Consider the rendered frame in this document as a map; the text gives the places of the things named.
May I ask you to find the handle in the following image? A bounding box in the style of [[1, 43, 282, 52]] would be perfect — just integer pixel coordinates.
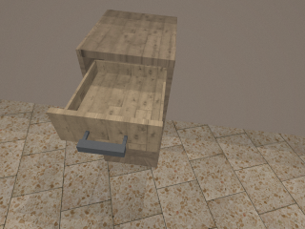
[[76, 131, 128, 157]]

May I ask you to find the cabinet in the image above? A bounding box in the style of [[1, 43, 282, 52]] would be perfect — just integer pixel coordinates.
[[75, 10, 177, 168]]

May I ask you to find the drawer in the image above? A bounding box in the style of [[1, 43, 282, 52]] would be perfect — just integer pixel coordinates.
[[47, 59, 168, 153]]

